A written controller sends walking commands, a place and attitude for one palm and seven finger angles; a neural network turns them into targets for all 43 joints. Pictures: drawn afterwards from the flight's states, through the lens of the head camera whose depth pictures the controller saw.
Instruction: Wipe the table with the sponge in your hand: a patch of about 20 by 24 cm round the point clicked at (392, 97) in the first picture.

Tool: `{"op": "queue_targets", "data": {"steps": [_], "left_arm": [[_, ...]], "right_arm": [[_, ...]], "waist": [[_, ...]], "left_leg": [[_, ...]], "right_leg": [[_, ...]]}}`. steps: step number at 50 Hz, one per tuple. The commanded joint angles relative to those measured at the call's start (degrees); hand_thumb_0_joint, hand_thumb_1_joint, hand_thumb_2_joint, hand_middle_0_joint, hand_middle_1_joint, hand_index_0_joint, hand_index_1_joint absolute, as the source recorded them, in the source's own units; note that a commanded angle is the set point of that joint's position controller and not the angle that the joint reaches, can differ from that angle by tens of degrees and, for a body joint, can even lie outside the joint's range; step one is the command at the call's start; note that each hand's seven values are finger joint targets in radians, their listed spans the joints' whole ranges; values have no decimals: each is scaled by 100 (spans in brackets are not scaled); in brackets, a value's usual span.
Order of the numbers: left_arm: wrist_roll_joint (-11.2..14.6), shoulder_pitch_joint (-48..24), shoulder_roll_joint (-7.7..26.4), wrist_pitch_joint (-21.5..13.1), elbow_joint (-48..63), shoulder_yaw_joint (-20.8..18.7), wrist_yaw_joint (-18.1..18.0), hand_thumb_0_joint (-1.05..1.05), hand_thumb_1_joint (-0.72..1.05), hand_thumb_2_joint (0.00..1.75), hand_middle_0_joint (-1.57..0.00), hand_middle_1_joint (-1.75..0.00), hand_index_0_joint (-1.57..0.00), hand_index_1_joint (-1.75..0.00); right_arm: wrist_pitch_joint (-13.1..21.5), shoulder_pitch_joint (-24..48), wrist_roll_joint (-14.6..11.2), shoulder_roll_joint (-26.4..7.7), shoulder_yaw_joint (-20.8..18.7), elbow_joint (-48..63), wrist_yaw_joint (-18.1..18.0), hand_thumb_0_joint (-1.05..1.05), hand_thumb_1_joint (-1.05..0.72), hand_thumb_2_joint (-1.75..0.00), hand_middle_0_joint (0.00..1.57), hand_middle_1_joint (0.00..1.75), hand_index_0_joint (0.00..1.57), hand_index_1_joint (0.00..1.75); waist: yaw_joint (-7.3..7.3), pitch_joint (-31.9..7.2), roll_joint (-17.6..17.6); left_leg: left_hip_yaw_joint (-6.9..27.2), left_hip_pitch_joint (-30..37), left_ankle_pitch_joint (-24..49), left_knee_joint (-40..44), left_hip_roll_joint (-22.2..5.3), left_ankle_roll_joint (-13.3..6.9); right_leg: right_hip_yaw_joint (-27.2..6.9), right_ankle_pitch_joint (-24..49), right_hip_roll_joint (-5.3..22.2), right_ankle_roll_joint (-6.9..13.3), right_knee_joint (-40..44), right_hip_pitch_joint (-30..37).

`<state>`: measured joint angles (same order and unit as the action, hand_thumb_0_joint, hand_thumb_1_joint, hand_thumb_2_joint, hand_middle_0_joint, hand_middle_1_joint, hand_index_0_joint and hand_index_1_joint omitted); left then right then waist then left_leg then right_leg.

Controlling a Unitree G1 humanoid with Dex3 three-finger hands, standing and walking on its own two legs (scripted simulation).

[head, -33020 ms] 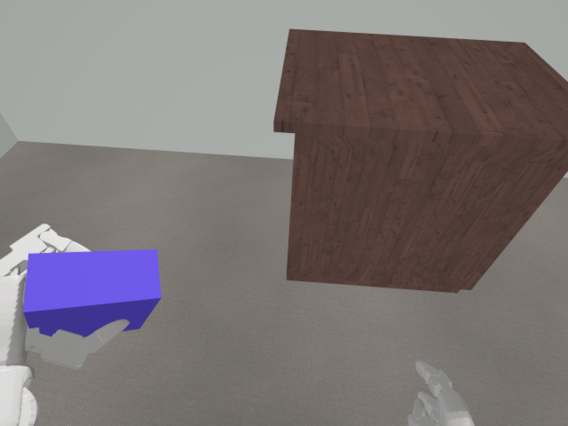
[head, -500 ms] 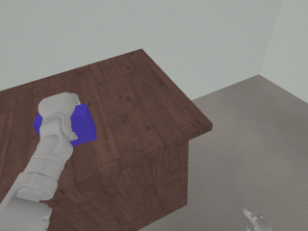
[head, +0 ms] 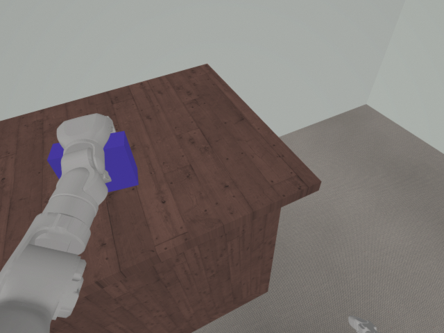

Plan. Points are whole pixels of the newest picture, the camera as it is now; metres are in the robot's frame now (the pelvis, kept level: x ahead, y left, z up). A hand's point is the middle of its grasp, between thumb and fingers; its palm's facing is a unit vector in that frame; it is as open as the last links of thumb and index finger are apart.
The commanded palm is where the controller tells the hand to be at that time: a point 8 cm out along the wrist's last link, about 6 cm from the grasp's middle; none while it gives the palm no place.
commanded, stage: wipe back along the third lane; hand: left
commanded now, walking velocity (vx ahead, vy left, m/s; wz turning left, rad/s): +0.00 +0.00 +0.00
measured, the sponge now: (100, 171) +0.41 +0.27 +0.09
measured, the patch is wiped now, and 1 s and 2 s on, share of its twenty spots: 1.00 1.00 1.00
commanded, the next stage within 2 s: slide back across to the middle lane in 1.70 s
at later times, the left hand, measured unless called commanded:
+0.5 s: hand (92, 158) +0.41 +0.27 +0.12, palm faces +0.10 -0.05 -0.99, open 9.7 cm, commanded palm +0.36 +0.26 +0.15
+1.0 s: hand (99, 176) +0.36 +0.24 +0.13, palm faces +0.17 -0.11 -0.98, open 9.7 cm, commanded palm +0.31 +0.23 +0.15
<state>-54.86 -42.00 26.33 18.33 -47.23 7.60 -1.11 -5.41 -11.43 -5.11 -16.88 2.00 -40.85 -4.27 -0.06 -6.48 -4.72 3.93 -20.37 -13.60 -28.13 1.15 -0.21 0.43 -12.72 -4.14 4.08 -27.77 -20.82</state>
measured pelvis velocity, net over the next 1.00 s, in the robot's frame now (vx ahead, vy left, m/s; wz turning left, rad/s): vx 0.03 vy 0.05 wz -0.01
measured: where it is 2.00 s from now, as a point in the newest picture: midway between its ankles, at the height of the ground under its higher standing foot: outside the picture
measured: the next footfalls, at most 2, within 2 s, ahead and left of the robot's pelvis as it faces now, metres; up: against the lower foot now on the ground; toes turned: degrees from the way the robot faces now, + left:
none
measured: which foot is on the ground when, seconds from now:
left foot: down 0.00-1.00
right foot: down 0.00-1.00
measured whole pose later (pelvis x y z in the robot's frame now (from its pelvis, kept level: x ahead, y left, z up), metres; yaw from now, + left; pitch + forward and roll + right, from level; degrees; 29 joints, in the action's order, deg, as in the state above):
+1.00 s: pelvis +0.03 +0.05 +0.00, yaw -1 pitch +2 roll -1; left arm -55.7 -15.5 18.5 40.9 -0.4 20.3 -2.4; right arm -11.8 -2.6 -5.6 -14.2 4.1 -34.4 3.1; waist -5.0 -6.7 -6.0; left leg 2.2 -13.9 -18.8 -31.4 3.8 -3.1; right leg -0.9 -17.9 -1.5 1.0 -30.5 -14.1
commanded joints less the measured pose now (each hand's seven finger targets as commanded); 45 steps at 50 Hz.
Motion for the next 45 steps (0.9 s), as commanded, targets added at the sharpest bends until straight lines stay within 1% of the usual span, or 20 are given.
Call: {"op": "queue_targets", "data": {"steps": [1,3,4,7,9,13,14,18,19,22,23,24,26,29,34,36,39,43,44,45], "left_arm": [[-319,-1813,1327,126,119,-194,-156,0,10,130,-120,-160,-120,-160],[-354,-1819,1343,143,25,-215,-160,0,10,130,-120,-160,-120,-160],[-287,-1810,1228,135,128,-168,-128,0,10,130,-120,-160,-120,-160],[-242,-1103,703,141,569,39,-150,0,10,130,-120,-160,-120,-160],[-102,-723,598,214,949,-67,-186,0,10,130,-120,-160,-120,-160],[108,-269,-86,652,1692,361,-291,0,10,130,-120,-160,-120,-160],[175,-200,-21,770,1849,234,-305,0,10,130,-120,-160,-120,-160],[281,50,-165,1413,2254,395,-290,0,10,130,-120,-160,-120,-160],[321,143,-153,1529,2416,342,-243,0,10,130,-120,-160,-120,-160],[283,260,-494,1831,2843,709,-104,0,10,130,-120,-160,-120,-160],[268,412,-445,1911,2895,672,-58,0,10,130,-120,-160,-120,-160],[278,499,-337,1950,3085,542,-3,0,10,130,-120,-160,-120,-160],[211,655,-649,2007,3386,880,82,0,10,130,-120,-160,-120,-160],[195,931,-889,2056,3940,1054,180,0,10,130,-120,-160,-120,-160],[184,1155,-734,2190,4477,984,180,0,10,130,-120,-160,-120,-160],[201,1190,-991,2214,4628,1259,191,0,10,130,-120,-160,-120,-160],[215,1412,-930,2228,4933,1176,163,0,10,130,-120,-160,-120,-160],[246,1775,-1009,2245,5126,1261,126,0,10,130,-120,-160,-120,-160],[259,1807,-838,2238,5249,1065,109,0,10,130,-120,-160,-120,-160],[271,1786,-993,2248,5264,1237,103,0,10,130,-120,-160,-120,-160]], "right_arm": [[237,514,20,-663,-248,703,-35,0,-90,-90,20,30,20,30],[218,495,23,-669,-251,696,-17,0,-90,-90,20,30,20,30],[229,588,21,-651,-240,770,-5,0,-90,-90,20,30,20,30],[197,584,28,-610,-298,899,57,0,-90,-90,20,30,20,30],[194,783,24,-595,-289,1000,113,0,-90,-90,20,30,20,30],[136,1052,-20,-556,-283,1077,225,0,-90,-90,20,30,20,30],[144,1203,-34,-546,-258,1117,242,0,-90,-90,20,30,20,30],[42,1438,-39,-544,-235,1104,305,0,-90,-90,20,30,20,30],[29,1601,-50,-530,-202,1160,313,0,-90,-90,20,30,20,30],[-55,1709,-39,-487,-179,1215,373,0,-90,-90,20,30,20,30],[-79,1733,-33,-490,-171,1230,399,0,-90,-90,20,30,20,30],[-95,1848,-33,-475,-145,1303,407,0,-90,-90,20,30,20,30],[-124,1866,-28,-444,-130,1355,464,0,-90,-90,20,30,20,30],[-144,2009,-48,-359,-115,1513,590,0,-90,-90,20,30,20,30],[-238,2134,-42,-364,-81,1552,644,0,-90,-90,20,30,20,30],[-245,2114,-50,-348,-84,1555,664,0,-90,-90,20,30,20,30],[-250,2129,-47,-347,-95,1618,704,0,-90,-90,20,30,20,30],[-279,2162,-49,-329,-88,1657,745,0,-90,-90,20,30,20,30],[-283,2209,-57,-341,-87,1686,741,0,-90,-90,20,30,20,30],[-286,2212,-47,-329,-77,1700,735,0,-90,-90,20,30,20,30]], "waist": [[26,-908,825],[26,-902,832],[-74,-990,720],[-133,-1268,741],[-257,-1339,811],[-212,-991,791],[-283,-999,788],[-275,-973,838],[-340,-976,767],[-279,-1035,753],[-306,-1024,773],[-378,-1090,781],[-322,-1132,737],[-349,-1153,656],[-398,-951,695],[-353,-904,641],[-395,-1055,659],[-409,-923,692],[-445,-941,662],[-414,-897,760]], "left_leg": [[-361,-98,367,340,143,-333],[-355,-70,425,359,128,-327],[-313,-47,565,405,147,-319],[-344,254,851,366,118,-336],[-285,337,1185,369,95,-329],[-254,574,1198,433,45,-298],[-201,627,1294,467,13,-299],[-224,786,1478,426,6,-249],[-183,823,1633,438,-23,-243],[-160,1009,1844,364,-50,-211],[-153,1016,1918,329,-56,-215],[-109,1047,2101,329,-94,-209],[-79,1173,2429,224,-114,-175],[2,1283,2992,98,-192,-156],[18,1156,2651,101,-202,-134],[49,1201,2625,75,-214,-119],[53,1209,2619,33,-228,-138],[-4,1074,2256,34,-190,-158],[39,1052,2240,50,-225,-151],[-11,1022,2073,48,-186,-179]], "right_leg": [[-241,557,405,-220,622,931],[-204,640,397,-205,625,927],[-169,770,398,-153,613,964],[-81,1056,364,-149,555,1124],[-52,1455,351,-91,488,1232],[107,1231,287,-98,511,1008],[126,1213,270,-60,497,989],[185,1409,263,-69,423,1115],[176,1500,262,-34,396,1116],[262,1595,248,-32,282,1114],[260,1665,245,-21,249,1145],[250,1746,249,8,208,1191],[297,1882,241,1,89,1165],[312,2032,227,22,-29,1118],[285,1844,193,61,-89,1092],[331,1700,193,59,-118,983],[289,1748,173,76,-177,1062],[283,1635,169,69,-182,1068],[248,1579,153,92,-216,1072],[274,1528,169,71,-204,1080]]}}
